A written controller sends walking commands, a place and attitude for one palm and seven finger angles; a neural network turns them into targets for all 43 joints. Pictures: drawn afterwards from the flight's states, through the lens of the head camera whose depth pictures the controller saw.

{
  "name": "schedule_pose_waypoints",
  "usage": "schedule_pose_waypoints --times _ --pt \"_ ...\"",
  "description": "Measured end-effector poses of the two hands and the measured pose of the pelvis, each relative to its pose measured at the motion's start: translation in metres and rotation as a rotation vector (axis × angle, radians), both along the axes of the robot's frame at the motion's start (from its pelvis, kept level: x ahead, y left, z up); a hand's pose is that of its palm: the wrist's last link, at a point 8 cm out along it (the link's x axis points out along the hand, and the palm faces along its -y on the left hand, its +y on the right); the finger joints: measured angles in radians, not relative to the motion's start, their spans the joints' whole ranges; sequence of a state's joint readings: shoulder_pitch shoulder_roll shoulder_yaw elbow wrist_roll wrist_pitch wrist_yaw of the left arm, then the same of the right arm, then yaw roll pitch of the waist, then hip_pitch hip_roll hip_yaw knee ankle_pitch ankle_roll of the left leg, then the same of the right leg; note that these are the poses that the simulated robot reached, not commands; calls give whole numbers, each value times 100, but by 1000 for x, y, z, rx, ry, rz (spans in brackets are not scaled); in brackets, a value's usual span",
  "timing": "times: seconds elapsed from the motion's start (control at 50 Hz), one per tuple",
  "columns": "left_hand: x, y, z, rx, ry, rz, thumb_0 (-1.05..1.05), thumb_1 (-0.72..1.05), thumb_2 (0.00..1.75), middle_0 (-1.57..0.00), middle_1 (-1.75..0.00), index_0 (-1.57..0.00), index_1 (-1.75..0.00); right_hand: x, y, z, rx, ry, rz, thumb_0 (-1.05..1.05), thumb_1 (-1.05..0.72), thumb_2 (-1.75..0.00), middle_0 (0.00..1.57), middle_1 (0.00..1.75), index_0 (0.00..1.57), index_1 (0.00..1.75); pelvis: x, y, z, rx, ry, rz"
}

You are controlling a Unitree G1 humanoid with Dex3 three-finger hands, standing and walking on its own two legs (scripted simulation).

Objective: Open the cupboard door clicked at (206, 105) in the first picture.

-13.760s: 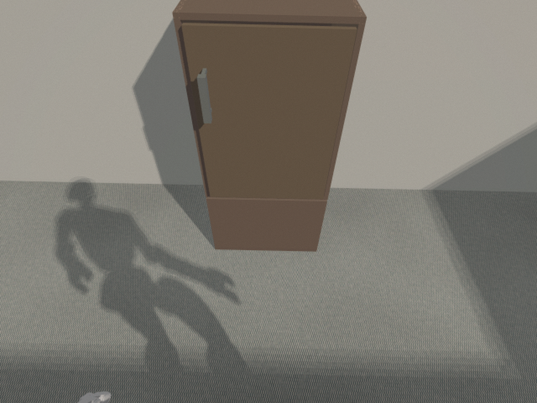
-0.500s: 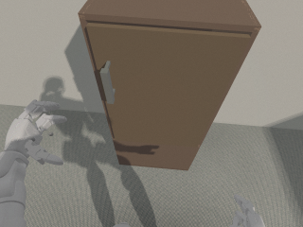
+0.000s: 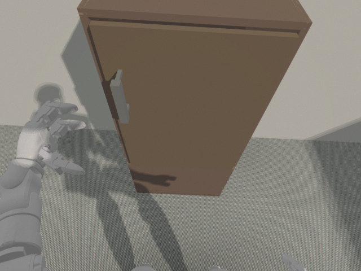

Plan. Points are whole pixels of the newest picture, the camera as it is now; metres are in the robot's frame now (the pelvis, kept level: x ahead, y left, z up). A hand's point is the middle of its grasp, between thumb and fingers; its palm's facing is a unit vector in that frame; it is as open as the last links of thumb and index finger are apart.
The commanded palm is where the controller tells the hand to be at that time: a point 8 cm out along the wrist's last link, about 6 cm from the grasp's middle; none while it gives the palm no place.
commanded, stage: move the hooked fingers beside the handle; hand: left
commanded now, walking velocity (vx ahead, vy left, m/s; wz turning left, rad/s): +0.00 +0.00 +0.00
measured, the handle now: (122, 97) +0.51 +0.16 +0.07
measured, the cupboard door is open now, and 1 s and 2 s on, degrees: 0 0 0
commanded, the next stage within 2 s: slide the fingers in behind the handle in 1.68 s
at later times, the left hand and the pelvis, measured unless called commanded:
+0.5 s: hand (81, 123) +0.42 +0.24 +0.07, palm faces -0.01 -1.00 +0.01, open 14.0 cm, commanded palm +0.40 +0.29 +0.07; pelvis +0.00 +0.00 -0.01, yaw +0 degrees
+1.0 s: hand (90, 106) +0.47 +0.23 +0.07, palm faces -0.02 -1.00 -0.01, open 14.0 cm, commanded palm +0.45 +0.28 +0.07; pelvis -0.01 +0.00 -0.02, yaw -2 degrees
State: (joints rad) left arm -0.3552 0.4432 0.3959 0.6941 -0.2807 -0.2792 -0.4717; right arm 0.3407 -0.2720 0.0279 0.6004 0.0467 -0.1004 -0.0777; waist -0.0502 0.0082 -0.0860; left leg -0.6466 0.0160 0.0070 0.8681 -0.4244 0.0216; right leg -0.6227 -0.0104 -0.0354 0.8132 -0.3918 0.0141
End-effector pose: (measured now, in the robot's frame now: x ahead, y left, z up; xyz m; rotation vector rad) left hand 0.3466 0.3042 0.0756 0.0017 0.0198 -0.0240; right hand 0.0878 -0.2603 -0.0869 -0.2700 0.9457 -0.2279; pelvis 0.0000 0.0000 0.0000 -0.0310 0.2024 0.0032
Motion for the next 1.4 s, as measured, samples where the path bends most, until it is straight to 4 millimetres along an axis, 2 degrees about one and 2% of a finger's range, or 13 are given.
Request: schedule_pose_waypoints --times 0.18,0.38,0.48,0.72,1.02,1.12,1.24,1.4 --pt "23 -3 -4 2 15 14 -1 -50 30 -30 -120 -30 -120 -2 2 -2 2 21 -11 1 -90 -90 21 30 21 30 1 1 -2 0 18 -6" --pt "40 -4 -2 -4 19 5 -1 -50 30 -30 -120 -30 -120 -15 -1 -8 4 86 -27 1 -90 -90 21 30 21 30 0 1 -4 -3 35 -6" --pt "51 -7 -9 -10 31 9 -1 -50 30 -30 -120 -30 -120 -26 -5 -11 -6 128 -35 1 -90 -90 21 30 21 30 -3 -1 -7 -4 48 -5" --pt "84 -18 -4 -7 24 -5 -1 -50 30 -30 -120 -30 -120 -58 -10 -18 -8 224 -91 1 -90 -90 21 30 21 30 -5 -3 -12 -6 80 -15" --pt "108 -16 -7 14 15 -3 -1 -50 30 -30 -120 -30 -120 -89 -12 -20 -17 330 -139 1 -90 -90 21 30 21 30 -5 -3 -17 -11 122 -27" --pt "105 -22 -7 -5 5 -23 -1 -50 30 -30 -120 -30 -120 -88 -9 -19 -3 333 -147 1 -90 -90 21 30 21 30 0 -1 -15 -11 121 -33" --pt "98 -19 -14 -7 39 6 -1 -50 30 -30 -120 -30 -120 -73 -5 -17 8 289 -140 1 -90 -90 21 30 21 30 3 0 -13 -10 108 -35" --pt "84 -15 0 -1 -26 14 -1 -50 30 -30 -120 -30 -120 -51 -1 -17 21 235 -102 1 -90 -90 21 30 21 30 3 1 -12 -14 87 -25"
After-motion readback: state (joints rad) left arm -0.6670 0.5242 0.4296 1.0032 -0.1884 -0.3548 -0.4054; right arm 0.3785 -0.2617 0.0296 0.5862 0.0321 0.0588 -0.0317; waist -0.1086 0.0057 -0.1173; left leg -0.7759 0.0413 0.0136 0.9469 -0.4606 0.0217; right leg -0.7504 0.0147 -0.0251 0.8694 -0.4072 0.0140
